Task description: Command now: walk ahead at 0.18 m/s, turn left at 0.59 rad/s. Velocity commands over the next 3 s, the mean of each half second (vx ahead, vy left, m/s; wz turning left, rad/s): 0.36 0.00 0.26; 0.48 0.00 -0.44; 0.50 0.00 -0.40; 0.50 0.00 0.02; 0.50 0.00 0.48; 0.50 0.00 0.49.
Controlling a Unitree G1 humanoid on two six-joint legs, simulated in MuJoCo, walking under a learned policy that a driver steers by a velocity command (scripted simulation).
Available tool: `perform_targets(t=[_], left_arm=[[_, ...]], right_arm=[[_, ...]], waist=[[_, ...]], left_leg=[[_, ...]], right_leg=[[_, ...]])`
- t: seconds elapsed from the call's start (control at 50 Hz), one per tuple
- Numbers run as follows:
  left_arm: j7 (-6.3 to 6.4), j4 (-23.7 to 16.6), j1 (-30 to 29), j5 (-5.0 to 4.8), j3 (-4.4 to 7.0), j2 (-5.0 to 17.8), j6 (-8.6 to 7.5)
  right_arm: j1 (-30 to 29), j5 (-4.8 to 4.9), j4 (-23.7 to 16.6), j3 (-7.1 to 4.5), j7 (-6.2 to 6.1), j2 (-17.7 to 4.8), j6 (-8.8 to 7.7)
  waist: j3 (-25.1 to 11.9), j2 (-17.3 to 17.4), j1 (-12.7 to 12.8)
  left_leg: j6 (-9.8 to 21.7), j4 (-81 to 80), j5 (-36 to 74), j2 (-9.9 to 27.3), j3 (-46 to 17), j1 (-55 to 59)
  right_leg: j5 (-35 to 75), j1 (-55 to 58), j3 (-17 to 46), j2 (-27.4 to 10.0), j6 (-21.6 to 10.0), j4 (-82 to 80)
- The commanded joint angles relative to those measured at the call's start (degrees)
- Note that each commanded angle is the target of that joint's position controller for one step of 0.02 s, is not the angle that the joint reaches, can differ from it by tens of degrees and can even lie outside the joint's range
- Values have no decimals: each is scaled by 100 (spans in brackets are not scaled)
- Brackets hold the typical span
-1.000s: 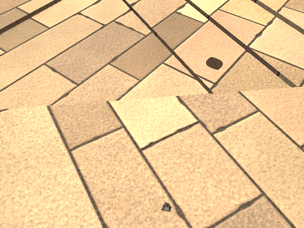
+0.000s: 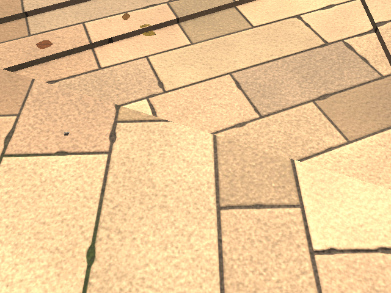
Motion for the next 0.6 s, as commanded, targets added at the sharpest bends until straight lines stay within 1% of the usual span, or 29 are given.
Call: perform_targets(t=[0.02,0.04,0.06,0.1,0.12,0.14,0.18,0.2,0.24,0.28,0.3,0.32,0.34,0.36,0.38,0.4,0.42,0.44,0.46,0.48,0.5,0.52,0.54,0.56,0.6], left_arm=[[54,-395,77,-74,163,676,-15],[73,-370,162,-54,170,736,-27],[81,-337,274,-39,185,766,-63],[75,-273,555,-33,219,821,-153],[56,-227,706,-35,232,846,-191],[29,-191,791,-45,246,879,-220],[-42,-159,787,-71,265,944,-253],[-83,-149,757,-86,275,979,-262],[-161,-124,749,-135,296,1054,-260],[-224,-62,888,-198,312,1124,-232],[-246,-37,905,-239,315,1152,-206],[-265,-16,863,-294,298,1144,-164],[-283,14,901,-303,257,1060,-126],[-305,41,926,-246,159,823,-115],[-355,-66,724,-135,-17,349,-144],[-359,-387,815,-97,-112,34,-278],[-314,-350,655,-263,52,639,-344],[-323,-350,621,-376,132,846,-345],[-315,-276,677,-345,141,803,-302],[-299,-217,699,-254,160,773,-251],[-300,-172,758,-210,177,717,-195],[-310,-122,819,-204,160,594,-149],[-313,-97,868,-212,147,487,-109],[-308,-99,852,-219,141,420,-75],[-297,-207,624,-203,128,330,-43]], right_arm=[[268,-26,-331,-201,52,-651,-1],[244,-11,-373,-150,120,-482,-30],[155,17,-442,-113,168,-372,-79],[-127,31,-600,-67,211,-265,-183],[-228,16,-660,-43,218,-211,-230],[-270,4,-699,-18,224,-156,-272],[-301,-9,-725,39,251,-60,-339],[-322,-9,-724,64,269,-32,-366],[-396,2,-726,82,310,-54,-401],[-478,34,-781,77,347,-118,-424],[-450,56,-798,70,364,-146,-437],[-307,59,-760,56,375,-145,-460],[-24,47,-634,11,367,-191,-468],[543,75,-449,-84,323,-338,-462],[1365,20,-339,-217,244,-726,-468],[1666,-84,-411,-365,215,-1510,-466],[1761,-124,-343,-304,252,-1145,-571],[1434,-86,-367,-160,290,-728,-652],[984,-45,-411,-66,321,-453,-700],[656,-30,-426,-19,342,-308,-720],[496,-62,-416,-6,342,-241,-749],[481,-113,-377,-17,337,-217,-791],[538,-148,-313,-32,323,-211,-824],[610,-166,-240,-47,302,-220,-843],[709,-174,-98,-67,248,-252,-842]], waist=[[-391,-872,85],[-304,-957,124],[-241,-1012,193],[-214,-915,374],[-244,-828,438],[-263,-783,448],[-236,-818,412],[-184,-858,396],[-73,-932,403],[-19,-976,435],[-6,-983,384],[17,-914,229],[-22,-808,72],[-212,-685,-197],[-577,102,-610],[-819,1605,-481],[-628,971,-647],[-205,824,-437],[-8,732,-218],[169,657,-84],[249,594,30],[224,504,78],[177,383,106],[167,301,107],[244,218,78]], left_leg=[[-272,1182,557,725,256,-1667],[-282,1226,788,792,450,-1561],[-270,1108,950,853,581,-1567],[-240,753,1162,997,646,-1738],[-217,521,1234,1043,624,-1730],[-187,268,1297,1073,613,-1683],[-92,-337,1448,1118,696,-1388],[-36,-676,1508,1125,787,-1160],[54,-1266,1489,1068,1010,-663],[148,-1711,1344,1012,1109,-352],[223,-1991,1376,985,1143,-127],[312,-2448,1582,902,1227,361],[368,-2750,1641,726,1344,1008],[443,-2901,1603,688,1274,1937],[701,-3417,1156,1687,-17,3048],[1442,-4018,608,3069,-2215,3861],[1762,-4297,-112,3209,-2704,3334],[1551,-4385,-377,2959,-2130,3037],[1354,-4492,28,2651,-1472,2732],[1198,-4615,706,2437,-891,2430],[1039,-4705,1422,2253,-358,2170],[968,-4733,2132,2119,46,2062],[941,-4715,2745,2060,377,2081],[929,-4699,3198,2032,634,2116],[914,-4726,3629,2025,983,2148]], right_leg=[[-1165,1496,1861,-1692,-892,-1302],[-1200,1262,1548,-1556,-885,-1492],[-1198,1202,1326,-1504,-905,-1642],[-1094,1392,1126,-1599,-1007,-1790],[-1033,1464,1102,-1650,-1073,-1829],[-971,1507,1056,-1693,-1122,-1857],[-825,1380,833,-1699,-1134,-1915],[-742,1234,688,-1674,-1113,-1939],[-647,944,448,-1612,-1061,-1904],[-782,916,465,-1702,-1046,-1764],[-924,876,495,-1758,-1013,-1660],[-1073,639,491,-1729,-942,-1456],[-1114,324,454,-1607,-853,-1153],[-1035,-126,348,-1405,-684,-614],[-1108,-976,-211,-835,-280,1173],[-2175,-2685,-405,-204,-62,3086],[-2196,-3118,374,-365,-139,4146],[-1615,-3327,633,-529,-272,4337],[-1038,-3252,612,-670,-250,4271],[-623,-3090,647,-741,-172,4072],[-264,-2808,671,-795,-101,3951],[66,-2644,622,-734,-42,3977],[295,-2622,630,-684,11,3961],[485,-2665,655,-636,56,3865],[847,-2755,669,-551,124,3382]])
Next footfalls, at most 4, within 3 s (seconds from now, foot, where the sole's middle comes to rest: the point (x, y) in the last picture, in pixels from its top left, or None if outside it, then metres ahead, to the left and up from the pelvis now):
0.38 left None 0.14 0.18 -0.77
0.88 right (215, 288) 0.48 -0.02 -0.77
1.36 left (178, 203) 0.81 0.10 -0.77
1.90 right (254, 165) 0.98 -0.21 -0.77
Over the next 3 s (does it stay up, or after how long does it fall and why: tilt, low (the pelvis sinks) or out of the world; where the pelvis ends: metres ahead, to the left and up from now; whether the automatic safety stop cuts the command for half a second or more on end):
stays up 1.48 -0.15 -0.17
